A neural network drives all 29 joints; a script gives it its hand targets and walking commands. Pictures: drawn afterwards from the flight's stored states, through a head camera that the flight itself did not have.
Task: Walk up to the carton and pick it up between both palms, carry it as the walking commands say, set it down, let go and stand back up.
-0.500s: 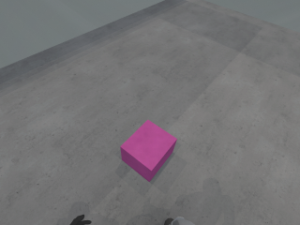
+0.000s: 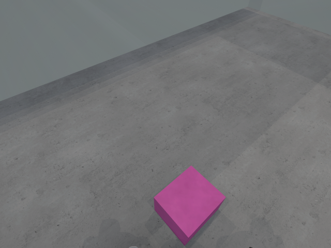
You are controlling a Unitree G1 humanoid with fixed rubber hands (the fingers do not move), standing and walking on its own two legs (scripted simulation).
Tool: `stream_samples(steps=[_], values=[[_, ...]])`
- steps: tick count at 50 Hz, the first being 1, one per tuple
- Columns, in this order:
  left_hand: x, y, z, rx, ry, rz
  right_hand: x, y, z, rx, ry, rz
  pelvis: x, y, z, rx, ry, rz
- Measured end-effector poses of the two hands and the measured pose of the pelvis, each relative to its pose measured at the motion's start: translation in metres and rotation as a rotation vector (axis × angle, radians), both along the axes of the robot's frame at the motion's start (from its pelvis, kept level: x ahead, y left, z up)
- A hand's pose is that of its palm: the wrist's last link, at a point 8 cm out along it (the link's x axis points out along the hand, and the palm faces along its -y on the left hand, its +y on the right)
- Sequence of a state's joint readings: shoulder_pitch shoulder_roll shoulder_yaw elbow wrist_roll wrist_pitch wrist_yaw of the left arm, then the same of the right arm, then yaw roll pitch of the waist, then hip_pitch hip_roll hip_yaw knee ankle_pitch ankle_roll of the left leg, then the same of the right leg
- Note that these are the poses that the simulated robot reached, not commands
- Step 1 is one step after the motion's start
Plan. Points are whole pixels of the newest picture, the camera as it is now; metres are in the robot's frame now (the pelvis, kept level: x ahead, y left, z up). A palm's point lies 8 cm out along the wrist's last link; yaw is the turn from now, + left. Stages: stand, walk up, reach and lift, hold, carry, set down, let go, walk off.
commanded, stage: walk up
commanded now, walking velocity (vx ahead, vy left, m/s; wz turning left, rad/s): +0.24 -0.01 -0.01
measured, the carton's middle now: (188, 203) +0.48 -0.10 -0.67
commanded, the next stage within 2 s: none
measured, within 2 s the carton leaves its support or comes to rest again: neither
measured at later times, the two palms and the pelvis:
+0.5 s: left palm out of the picture +0.14 +0.26 -0.14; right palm out of the picture -0.03 -0.23 -0.10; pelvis +0.03 +0.02 +0.01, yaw -3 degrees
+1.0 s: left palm out of the picture +0.01 +0.15 -0.13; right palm out of the picture +0.03 -0.31 -0.14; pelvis +0.02 -0.07 +0.01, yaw +0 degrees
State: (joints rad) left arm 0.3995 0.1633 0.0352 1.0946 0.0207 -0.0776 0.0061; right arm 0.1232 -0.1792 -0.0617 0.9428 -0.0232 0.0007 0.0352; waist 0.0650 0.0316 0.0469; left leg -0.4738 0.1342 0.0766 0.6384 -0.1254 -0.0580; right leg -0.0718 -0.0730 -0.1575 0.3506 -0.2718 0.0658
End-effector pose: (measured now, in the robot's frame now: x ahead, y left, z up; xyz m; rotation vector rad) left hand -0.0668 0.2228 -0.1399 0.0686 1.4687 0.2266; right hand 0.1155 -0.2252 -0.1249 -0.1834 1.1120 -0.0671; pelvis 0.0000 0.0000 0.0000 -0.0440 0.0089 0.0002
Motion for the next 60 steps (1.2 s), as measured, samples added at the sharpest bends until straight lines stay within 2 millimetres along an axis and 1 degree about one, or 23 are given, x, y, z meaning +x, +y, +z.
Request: stream_samples(steps=[3, 4, 6, 9, 11, 16, 20, 25, 28, 30, 32, 34, 36, 39, 41, 44, 46, 47, 49, 53, 56, 58, 60], values=[[0.03, 0.017, -0.02, -0.032, 0.001, -0.004, 0.02, 0.019, 0.0, -0.037, -0.018, -0.01, 0.024, 0.019, -0.009, 0.006, -0.001, 0.0], [0.041, 0.022, -0.024, -0.039, 0.002, -0.015, 0.022, 0.024, 0.003, -0.046, -0.025, -0.021, 0.03, 0.023, -0.009, 0.015, -0.003, -0.011], [0.065, 0.033, -0.023, -0.045, 0.01, -0.049, 0.016, 0.028, 0.01, -0.068, -0.021, -0.072, 0.039, 0.032, -0.004, -0.007, -0.004, -0.026], [0.106, 0.052, -0.018, -0.033, -0.018, -0.082, -0.014, 0.026, 0.022, -0.115, 0.045, -0.133, 0.047, 0.038, 0.007, -0.035, -0.002, -0.035], [0.131, 0.06, -0.015, -0.026, -0.046, -0.109, -0.037, 0.026, 0.025, -0.133, 0.107, -0.161, 0.05, 0.042, 0.011, -0.04, 0.003, -0.037], [0.171, 0.073, -0.011, -0.003, -0.101, -0.161, -0.089, 0.025, 0.026, -0.153, 0.229, -0.218, 0.048, 0.044, 0.012, -0.04, 0.002, -0.038], [0.192, 0.067, -0.008, -0.002, -0.154, -0.192, -0.12, 0.016, 0.028, -0.166, 0.28, -0.263, 0.042, 0.036, 0.011, -0.039, 0.0, -0.05], [0.204, 0.041, -0.003, -0.012, -0.208, -0.236, -0.144, -0.006, 0.023, -0.163, 0.298, -0.296, 0.029, 0.019, 0.009, -0.027, 0.004, -0.061], [0.201, 0.02, 0.003, -0.013, -0.222, -0.255, -0.15, -0.024, 0.015, -0.144, 0.299, -0.306, 0.022, 0.004, 0.008, -0.017, 0.011, -0.062], [0.193, 0.007, 0.006, 0.003, -0.224, -0.258, -0.151, -0.039, 0.006, -0.124, 0.292, -0.309, 0.017, -0.008, 0.005, -0.005, 0.016, -0.061], [0.178, -0.003, 0.007, 0.04, -0.218, -0.248, -0.149, -0.056, -0.006, -0.097, 0.278, -0.305, 0.013, -0.023, 0.0, 0.02, 0.019, -0.063], [0.155, -0.014, 0.008, 0.072, -0.19, -0.219, -0.147, -0.069, -0.016, -0.07, 0.273, -0.28, 0.008, -0.037, -0.003, 0.031, 0.017, -0.065], [0.133, -0.025, 0.017, 0.085, -0.165, -0.198, -0.145, -0.073, -0.019, -0.04, 0.286, -0.257, 0.007, -0.045, 0.002, 0.032, 0.014, -0.045], [0.112, -0.041, 0.026, 0.087, -0.154, -0.181, -0.14, -0.075, -0.02, 0.008, 0.306, -0.23, 0.007, -0.056, 0.009, 0.048, 0.012, -0.048], [0.105, -0.051, 0.027, 0.082, -0.148, -0.174, -0.138, -0.076, -0.021, 0.023, 0.313, -0.219, 0.007, -0.062, 0.011, 0.048, 0.013, -0.04], [0.104, -0.066, 0.022, 0.063, -0.155, -0.168, -0.136, -0.078, -0.023, 0.024, 0.324, -0.209, 0.007, -0.068, 0.009, 0.04, 0.013, -0.033], [0.101, -0.072, 0.017, 0.048, -0.154, -0.144, -0.129, -0.078, -0.021, 0.02, 0.318, -0.186, 0.01, -0.071, 0.008, 0.033, 0.019, -0.019], [0.097, -0.073, 0.014, 0.043, -0.148, -0.127, -0.122, -0.078, -0.019, 0.014, 0.311, -0.171, 0.012, -0.072, 0.008, 0.032, 0.023, -0.012], [0.084, -0.074, 0.01, 0.032, -0.115, -0.097, -0.099, -0.08, -0.014, -0.003, 0.273, -0.139, 0.017, -0.073, 0.009, 0.032, 0.029, -0.007], [0.043, -0.069, 0.005, 0.006, 0.004, -0.045, -0.035, -0.078, -0.001, -0.041, 0.142, -0.081, 0.025, -0.066, 0.009, 0.032, 0.035, -0.009], [0.019, -0.062, 0.002, -0.015, 0.089, -0.008, 0.006, -0.068, 0.005, -0.062, 0.06, -0.053, 0.032, -0.055, 0.006, 0.025, 0.028, -0.006], [0.015, -0.054, -0.003, -0.028, 0.122, 0.005, 0.021, -0.059, 0.005, -0.072, 0.029, -0.051, 0.04, -0.047, 0.003, 0.036, 0.011, -0.013], [0.027, -0.048, -0.006, -0.037, 0.122, -0.016, 0.023, -0.051, 0.006, -0.073, 0.02, -0.071, 0.05, -0.04, 0.003, 0.042, 0.0, -0.031]])
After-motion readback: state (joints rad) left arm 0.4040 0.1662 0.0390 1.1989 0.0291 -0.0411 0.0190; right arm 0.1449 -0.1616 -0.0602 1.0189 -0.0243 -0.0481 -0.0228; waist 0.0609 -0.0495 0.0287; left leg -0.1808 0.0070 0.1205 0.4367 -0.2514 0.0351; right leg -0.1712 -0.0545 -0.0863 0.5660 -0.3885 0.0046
